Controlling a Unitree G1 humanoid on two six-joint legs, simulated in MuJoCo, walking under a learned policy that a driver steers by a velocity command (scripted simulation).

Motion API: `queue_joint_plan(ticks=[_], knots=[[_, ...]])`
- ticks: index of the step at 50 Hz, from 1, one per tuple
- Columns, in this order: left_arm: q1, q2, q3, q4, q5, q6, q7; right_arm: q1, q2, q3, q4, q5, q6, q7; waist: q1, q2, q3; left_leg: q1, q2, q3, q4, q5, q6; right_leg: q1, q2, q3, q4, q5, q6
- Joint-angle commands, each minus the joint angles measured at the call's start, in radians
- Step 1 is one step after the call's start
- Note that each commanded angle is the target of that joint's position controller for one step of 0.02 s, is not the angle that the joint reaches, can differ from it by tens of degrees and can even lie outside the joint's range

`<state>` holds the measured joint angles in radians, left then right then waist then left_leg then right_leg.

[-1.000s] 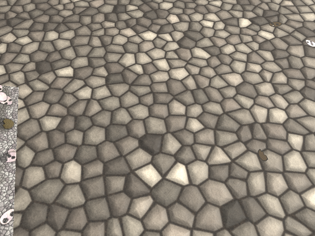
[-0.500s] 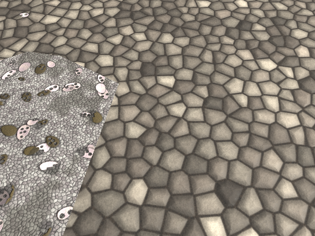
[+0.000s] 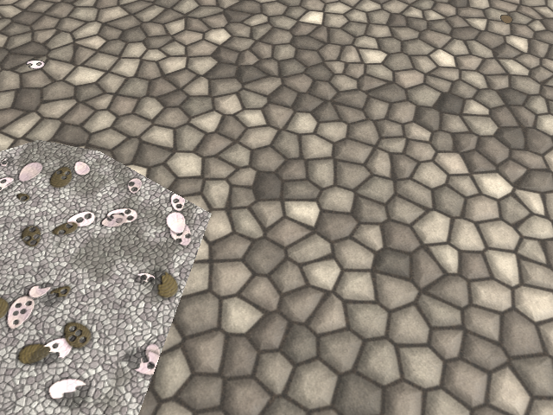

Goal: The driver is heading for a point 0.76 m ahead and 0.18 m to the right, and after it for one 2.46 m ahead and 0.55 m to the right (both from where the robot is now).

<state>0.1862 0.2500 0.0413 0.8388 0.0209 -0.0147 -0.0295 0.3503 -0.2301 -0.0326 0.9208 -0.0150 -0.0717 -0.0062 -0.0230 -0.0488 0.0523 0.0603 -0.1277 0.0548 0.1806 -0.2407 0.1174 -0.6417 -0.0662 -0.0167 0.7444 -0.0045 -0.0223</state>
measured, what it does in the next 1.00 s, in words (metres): walks ahead, turning right: right foot, then left foot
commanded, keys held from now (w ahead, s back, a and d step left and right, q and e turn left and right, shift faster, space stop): e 0.66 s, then no key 0.34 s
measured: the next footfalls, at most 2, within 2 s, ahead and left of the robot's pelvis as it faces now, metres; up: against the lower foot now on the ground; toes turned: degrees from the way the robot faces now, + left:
right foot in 0.12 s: +0.21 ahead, -0.08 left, +0.00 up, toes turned -6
left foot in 0.68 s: +0.23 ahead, +0.10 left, +0.00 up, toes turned -29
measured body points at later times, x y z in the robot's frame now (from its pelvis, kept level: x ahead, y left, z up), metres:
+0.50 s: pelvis +0.12 -0.01 +0.00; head +0.16 -0.04 +0.44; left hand +0.27 +0.25 -0.12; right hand +0.18 -0.30 -0.13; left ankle +0.21 +0.15 -0.69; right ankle +0.17 -0.08 -0.74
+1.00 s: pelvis +0.16 +0.04 +0.00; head +0.19 +0.06 +0.45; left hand +0.37 +0.24 -0.14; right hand +0.12 -0.24 -0.10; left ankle +0.20 +0.12 -0.74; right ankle +0.05 -0.07 -0.70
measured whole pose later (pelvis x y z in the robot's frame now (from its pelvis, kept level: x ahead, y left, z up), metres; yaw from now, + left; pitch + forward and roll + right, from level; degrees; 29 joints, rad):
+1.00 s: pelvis +0.16 +0.04 +0.00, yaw -28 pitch +0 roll -2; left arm 0.19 0.29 0.06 0.85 0.00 0.08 0.00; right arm 0.23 -0.24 0.00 0.79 -0.02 0.00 -0.03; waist -0.02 -0.04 0.05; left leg -0.19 -0.02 -0.01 0.42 -0.22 0.05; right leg -0.28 0.07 0.12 0.77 -0.45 0.05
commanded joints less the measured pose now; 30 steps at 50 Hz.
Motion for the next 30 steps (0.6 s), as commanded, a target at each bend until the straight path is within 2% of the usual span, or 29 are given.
queue_joint_plan(ticks=[1, 3, 4, 5, 6, 7, 8, 9, 10, 11, 12, 14, 15, 17, 23, 26, 30], knots=[[-0.072, 0.041, -0.002, -0.072, 0.006, -0.016, 0.0, 0.034, -0.115, -0.015, -0.018, 0.001, -0.006, -0.024, -0.018, 0.114, 0.006, -0.032, 0.271, 0.025, 0.081, 0.911, -0.024, 0.101, 0.062, -0.075, -0.097, 0.024, -0.022], [0.003, 0.061, 0.004, -0.055, 0.014, -0.02, 0.003, 0.022, -0.141, -0.02, -0.014, 0.001, 0.0, -0.041, 0.012, 0.142, -0.034, 0.021, 0.29, 0.028, 0.213, 1.106, -0.037, 0.173, 0.113, -0.104, -0.125, -0.083, -0.05], [0.078, 0.077, 0.011, -0.034, 0.014, -0.023, 0.007, 0.006, -0.157, -0.026, -0.016, -0.001, 0.005, -0.048, 0.041, 0.153, -0.062, 0.028, 0.299, 0.025, 0.313, 1.168, -0.042, 0.233, 0.137, -0.107, -0.148, -0.132, -0.069], [0.173, 0.101, 0.021, -0.008, 0.015, -0.032, 0.013, -0.012, -0.171, -0.032, -0.021, -0.003, 0.01, -0.051, 0.083, 0.149, -0.1, 0.014, 0.298, 0.021, 0.458, 1.119, -0.047, 0.319, 0.144, -0.084, -0.213, -0.119, -0.093], [0.274, 0.121, 0.032, 0.016, 0.024, -0.045, 0.018, -0.066, -0.188, -0.037, -0.04, 0.009, 0.012, -0.049, 0.155, 0.113, -0.138, -0.07, 0.256, 0.053, 0.687, 0.915, -0.062, 0.458, 0.107, -0.032, -0.349, 0.08, -0.131], [0.298, 0.222, 0.056, 0.011, 0.021, -0.047, 0.026, -0.033, -0.128, -0.023, -0.088, 0.008, 0.003, -0.043, 0.122, -0.069, -0.228, -0.325, 0.13, 0.091, 1.022, 0.158, -0.086, 0.7, -0.141, 0.23, -0.235, 0.683, -0.224], [0.27, 0.271, 0.071, -0.002, -0.01, -0.035, 0.027, 0.071, -0.081, -0.016, -0.097, 0.021, 0.014, -0.033, 0.049, -0.175, -0.369, -0.569, -0.015, -0.034, 1.275, -0.386, -0.114, 0.876, -0.34, 0.572, -0.258, 1.037, -0.428], [0.205, 0.232, 0.071, -0.027, -0.046, -0.021, 0.023, 0.047, -0.117, -0.016, -0.081, -0.015, 0.026, -0.028, 0.056, 0.004, -0.34, -0.586, 0.078, -0.133, 1.278, -0.29, -0.111, 0.771, -0.303, 0.49, -0.312, 0.815, -0.42], [0.121, 0.171, 0.056, -0.05, -0.04, -0.007, 0.028, -0.021, -0.128, -0.02, -0.096, -0.012, 0.03, -0.022, 0.045, 0.037, -0.198, -0.614, 0.105, -0.123, 1.236, -0.238, -0.117, 0.625, -0.249, 0.422, -0.369, 0.576, -0.388], [0.074, 0.119, 0.041, -0.056, -0.03, 0.007, 0.031, -0.061, -0.133, -0.023, -0.106, -0.015, 0.035, -0.021, 0.021, 0.091, -0.1, -0.617, 0.136, -0.114, 1.154, -0.211, -0.125, 0.504, -0.192, 0.37, -0.421, 0.416, -0.336], [0.064, 0.108, 0.037, -0.058, -0.027, 0.013, 0.035, -0.078, -0.13, -0.024, -0.119, -0.021, 0.052, -0.021, 0.01, 0.077, -0.064, -0.592, 0.153, -0.113, 1.078, -0.192, -0.136, 0.428, -0.143, 0.329, -0.448, 0.335, -0.301], [0.074, 0.131, 0.043, -0.053, -0.014, 0.015, 0.032, -0.049, -0.103, -0.018, -0.118, -0.024, 0.086, -0.02, -0.001, 0.032, -0.086, -0.526, 0.14, -0.092, 1.01, -0.153, -0.154, 0.362, -0.09, 0.288, -0.461, 0.283, -0.267], [0.077, 0.149, 0.05, -0.054, -0.012, 0.013, 0.03, -0.042, -0.096, -0.016, -0.12, -0.02, 0.092, -0.021, -0.003, 0.022, -0.103, -0.521, 0.138, -0.089, 0.98, -0.141, -0.161, 0.359, -0.077, 0.282, -0.458, 0.273, -0.259], [0.079, 0.171, 0.058, -0.061, -0.009, 0.014, 0.029, -0.063, -0.098, -0.017, -0.132, -0.017, 0.099, -0.024, 0.005, 0.002, -0.121, -0.541, 0.142, -0.093, 0.912, -0.121, -0.171, 0.37, -0.061, 0.295, -0.46, 0.187, -0.239], [0.098, 0.186, 0.072, -0.08, -0.006, 0.043, 0.037, -0.187, -0.121, -0.025, -0.18, -0.008, 0.112, -0.033, 0.061, -0.058, -0.104, -0.615, 0.143, -0.125, 0.752, -0.1, -0.187, 0.43, -0.043, 0.429, -0.491, -0.23, -0.193], [0.102, 0.19, 0.077, -0.086, 0.001, 0.049, 0.036, -0.209, -0.121, -0.022, -0.195, -0.001, 0.103, -0.036, 0.072, -0.069, -0.097, -0.593, 0.124, -0.136, 0.674, -0.128, -0.174, 0.453, -0.046, 0.482, -0.474, -0.224, -0.192], [0.079, 0.196, 0.083, -0.097, 0.005, 0.055, 0.029, -0.183, -0.129, -0.017, -0.206, 0.016, 0.083, -0.042, 0.06, -0.085, -0.112, -0.483, 0.08, -0.139, 0.541, -0.177, -0.141, 0.46, -0.046, 0.544, -0.43, -0.06, -0.187]])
